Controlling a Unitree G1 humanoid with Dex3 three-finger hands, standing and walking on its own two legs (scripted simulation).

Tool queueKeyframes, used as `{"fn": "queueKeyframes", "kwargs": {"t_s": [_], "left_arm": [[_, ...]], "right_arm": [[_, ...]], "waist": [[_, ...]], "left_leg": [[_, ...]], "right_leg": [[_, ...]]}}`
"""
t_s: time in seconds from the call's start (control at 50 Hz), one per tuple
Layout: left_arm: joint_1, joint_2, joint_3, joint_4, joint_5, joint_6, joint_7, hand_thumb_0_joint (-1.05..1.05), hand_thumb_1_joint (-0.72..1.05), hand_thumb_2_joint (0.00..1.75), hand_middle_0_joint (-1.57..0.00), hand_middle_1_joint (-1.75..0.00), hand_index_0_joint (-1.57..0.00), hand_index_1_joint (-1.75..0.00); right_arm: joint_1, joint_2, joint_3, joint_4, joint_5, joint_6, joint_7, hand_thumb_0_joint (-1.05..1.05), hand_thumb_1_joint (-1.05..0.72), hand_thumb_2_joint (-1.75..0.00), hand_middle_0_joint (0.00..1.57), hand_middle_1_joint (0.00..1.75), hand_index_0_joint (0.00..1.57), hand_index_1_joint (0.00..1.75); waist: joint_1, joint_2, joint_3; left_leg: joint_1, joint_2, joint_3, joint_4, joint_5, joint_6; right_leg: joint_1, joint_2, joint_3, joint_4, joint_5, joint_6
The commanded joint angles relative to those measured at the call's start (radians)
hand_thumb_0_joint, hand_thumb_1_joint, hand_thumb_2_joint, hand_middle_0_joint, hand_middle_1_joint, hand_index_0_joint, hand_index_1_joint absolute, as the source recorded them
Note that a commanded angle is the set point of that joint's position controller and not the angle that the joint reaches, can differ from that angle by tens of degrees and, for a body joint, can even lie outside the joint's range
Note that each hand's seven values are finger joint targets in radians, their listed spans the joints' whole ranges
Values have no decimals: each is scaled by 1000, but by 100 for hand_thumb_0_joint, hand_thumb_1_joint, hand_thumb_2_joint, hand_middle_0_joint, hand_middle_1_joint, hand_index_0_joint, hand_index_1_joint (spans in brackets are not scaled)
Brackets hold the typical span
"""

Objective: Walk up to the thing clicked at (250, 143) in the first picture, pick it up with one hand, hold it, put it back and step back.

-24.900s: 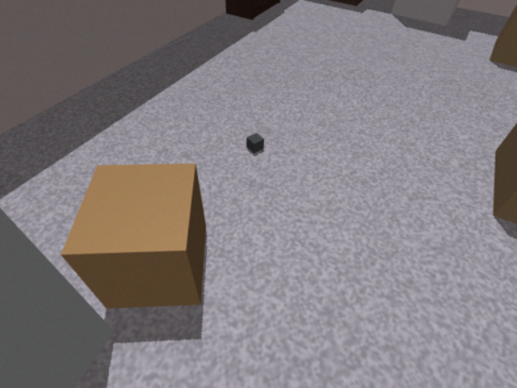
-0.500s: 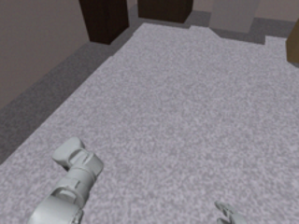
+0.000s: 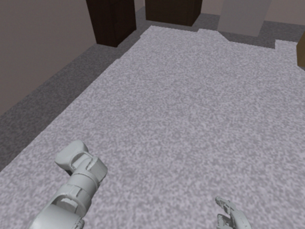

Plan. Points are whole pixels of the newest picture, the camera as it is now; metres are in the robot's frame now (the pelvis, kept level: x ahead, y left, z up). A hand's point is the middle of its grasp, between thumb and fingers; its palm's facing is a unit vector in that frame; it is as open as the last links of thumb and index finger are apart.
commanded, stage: hold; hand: left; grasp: from above
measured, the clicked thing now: (85, 173) +0.30 +0.23 -0.08
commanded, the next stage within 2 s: crouch in 0.36 s
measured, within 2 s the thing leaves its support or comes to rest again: neither
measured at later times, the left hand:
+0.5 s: hand (82, 166) +0.30 +0.22 -0.03, palm faces -0.23 -0.37 -0.90, open 10.0 cm
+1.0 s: hand (93, 181) +0.31 +0.23 -0.16, palm faces -0.31 -0.28 -0.91, open 10.0 cm
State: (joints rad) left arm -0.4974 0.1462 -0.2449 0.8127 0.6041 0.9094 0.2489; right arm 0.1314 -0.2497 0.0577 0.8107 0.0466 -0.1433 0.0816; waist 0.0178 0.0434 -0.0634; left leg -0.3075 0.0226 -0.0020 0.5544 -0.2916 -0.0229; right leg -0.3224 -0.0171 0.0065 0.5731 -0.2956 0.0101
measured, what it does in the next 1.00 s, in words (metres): lowers itself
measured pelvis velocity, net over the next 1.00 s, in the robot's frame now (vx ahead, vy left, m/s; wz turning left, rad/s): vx -0.03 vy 0.00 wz -0.02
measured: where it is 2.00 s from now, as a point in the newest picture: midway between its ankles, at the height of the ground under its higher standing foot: outside the picture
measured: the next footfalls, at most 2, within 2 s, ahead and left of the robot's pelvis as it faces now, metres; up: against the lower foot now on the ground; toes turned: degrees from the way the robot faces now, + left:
none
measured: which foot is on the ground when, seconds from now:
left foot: down 0.00-1.00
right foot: down 0.00-1.00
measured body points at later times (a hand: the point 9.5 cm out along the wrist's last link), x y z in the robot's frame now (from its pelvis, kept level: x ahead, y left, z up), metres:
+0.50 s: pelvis +0.00 +0.00 +0.00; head +0.00 -0.02 +0.45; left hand +0.31 +0.24 +0.02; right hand +0.16 -0.22 -0.12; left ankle +0.00 +0.14 -0.73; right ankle +0.00 -0.12 -0.73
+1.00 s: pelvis -0.03 +0.00 -0.06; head +0.06 +0.01 +0.38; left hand +0.33 +0.24 -0.11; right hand +0.06 -0.27 -0.18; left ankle +0.00 +0.14 -0.73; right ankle +0.00 -0.13 -0.73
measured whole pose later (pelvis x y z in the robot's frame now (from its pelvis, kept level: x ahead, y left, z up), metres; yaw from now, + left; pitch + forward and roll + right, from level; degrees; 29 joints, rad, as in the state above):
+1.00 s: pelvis -0.03 +0.00 -0.06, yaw -1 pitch +17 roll -1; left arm -0.74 0.18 -0.02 1.35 0.68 0.62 0.56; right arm 0.21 -0.27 -0.04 0.86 -0.04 -0.19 0.12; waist -0.07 -0.02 -0.13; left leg -0.88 0.05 -0.01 1.02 -0.45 -0.03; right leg -0.88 0.01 0.01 1.01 -0.43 0.01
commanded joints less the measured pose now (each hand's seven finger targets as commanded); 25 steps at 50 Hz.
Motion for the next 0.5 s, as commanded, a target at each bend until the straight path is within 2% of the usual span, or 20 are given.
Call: {"fn": "queueKeyframes", "kwargs": {"t_s": [0.0,0.02,0.04,0.06,0.08,0.1,0.16,0.18,0.2,0.22,0.24,0.28,0.34,0.36,0.4,0.42,0.44,0.46,0.48], "left_arm": [[-401,146,14,-170,69,-9,43,0,67,74,-112,-53,-105,-60],[-409,163,22,-150,73,-13,43,0,67,72,-113,-51,-106,-59],[-431,151,17,-193,70,-20,43,0,67,75,-114,-52,-106,-59],[-419,145,16,-168,68,-20,43,0,68,75,-115,-53,-107,-60],[-456,159,19,-217,77,-27,45,0,68,75,-114,-53,-107,-60],[-432,178,36,-161,77,-20,48,0,68,74,-115,-51,-107,-59],[-410,140,13,-163,74,-23,49,0,67,76,-115,-50,-107,-58],[-420,139,16,-151,78,-25,52,0,69,75,-115,-52,-107,-59],[-453,147,19,-196,74,-28,55,0,69,77,-114,-54,-107,-61],[-451,162,32,-168,71,-22,62,0,71,74,-115,-53,-108,-60],[-418,136,26,-131,63,-16,61,0,69,74,-116,-50,-108,-58],[-432,160,30,-131,67,-21,63,0,69,74,-117,-50,-109,-58],[-416,155,28,-127,73,-23,67,0,69,76,-115,-54,-108,-61],[-428,183,43,-146,77,-23,69,0,71,76,-116,-53,-109,-60],[-415,141,26,-151,67,-18,68,0,71,76,-116,-53,-109,-61],[-451,150,32,-160,66,-16,70,0,70,75,-116,-52,-109,-60],[-437,148,32,-136,63,-14,70,0,78,80,-122,-48,-115,-56],[-432,144,29,-157,57,-19,68,0,80,77,-116,-50,-113,-53],[-419,139,29,-118,58,-17,66,0,72,72,-113,-50,-110,-53]], "right_arm": [[-108,-109,-42,-137,7,-60,-4,0,-90,-90,20,30,20,30],[-101,-114,-46,-130,7,-62,-3,0,-90,-90,20,30,20,30],[-101,-110,-47,-132,6,-63,-4,0,-90,-90,20,30,20,30],[-101,-111,-45,-130,6,-64,-5,0,-90,-90,20,30,20,30],[-103,-110,-48,-134,7,-65,-4,0,-90,-90,20,30,20,30],[-92,-116,-49,-127,6,-61,-4,0,-90,-90,20,30,20,30],[-97,-109,-44,-130,4,-64,-6,0,-90,-90,20,30,20,30],[-96,-111,-48,-120,3,-63,-4,0,-90,-90,20,30,20,30],[-99,-111,-50,-125,5,-64,-3,0,-90,-90,20,30,20,30],[-93,-115,-52,-120,4,-63,-4,0,-90,-90,20,30,20,30],[-97,-111,-52,-116,2,-62,-1,0,-90,-90,20,30,20,30],[-89,-116,-52,-116,2,-63,-3,0,-90,-90,20,30,20,30],[-89,-116,-52,-123,1,-63,-5,0,-90,-90,20,30,20,30],[-87,-117,-56,-120,2,-62,-4,0,-90,-90,20,30,20,30],[-96,-112,-54,-123,2,-62,-3,0,-90,-90,20,30,20,30],[-94,-116,-57,-121,3,-60,-2,0,-90,-90,20,30,20,30],[-86,-117,-57,-115,1,-62,-3,0,-89,-91,20,30,20,30],[-91,-115,-57,-117,1,-64,-4,0,-86,-89,20,30,20,30],[-84,-116,-58,-112,0,-61,-4,0,-88,-89,20,30,20,30]], "waist": [[-3,-77,-254],[-1,-58,-245],[1,-30,-271],[-2,-55,-275],[-3,-40,-303],[2,-43,-288],[-6,-64,-249],[-6,-70,-263],[-4,-52,-296],[2,-48,-293],[-6,-63,-273],[-1,-46,-252],[2,-60,-269],[15,-35,-275],[5,-61,-292],[-2,-41,-288],[-6,-62,-271],[-1,-54,-281],[-6,-60,-259]], "left_leg": [[70,-41,33,-59,244,34],[63,-41,36,-57,238,31],[78,-40,34,-58,252,29],[81,-38,32,-55,262,29],[93,-39,34,-50,278,32],[82,-42,40,-47,284,31],[72,-38,34,-51,268,32],[69,-40,35,-47,266,35],[83,-42,39,-46,273,35],[79,-44,44,-45,277,35],[72,-40,40,-46,282,34],[63,-36,37,-55,267,29],[58,-39,34,-54,254,30],[58,-41,39,-53,256,29],[69,-42,37,-49,269,32],[78,-41,41,-48,274,32],[71,-38,39,-49,276,31],[78,-35,34,-53,279,29],[66,-36,33,-52,278,30]], "right_leg": [[116,38,-22,-67,245,-12],[109,36,-18,-62,236,-13],[111,38,-20,-62,247,-16],[115,40,-22,-57,254,-15],[120,39,-18,-57,279,-14],[125,35,-16,-55,284,-14],[109,40,-25,-61,269,-14],[109,36,-19,-62,274,-11],[124,35,-17,-63,288,-10],[127,32,-16,-62,290,-10],[120,36,-19,-56,292,-13],[107,39,-25,-55,262,-19],[119,40,-25,-61,249,-18],[126,37,-23,-63,250,-18],[127,38,-20,-62,271,-14],[121,38,-18,-63,276,-15],[118,39,-22,-59,275,-16],[115,42,-23,-57,275,-18],[104,40,-23,-61,273,-18]]}}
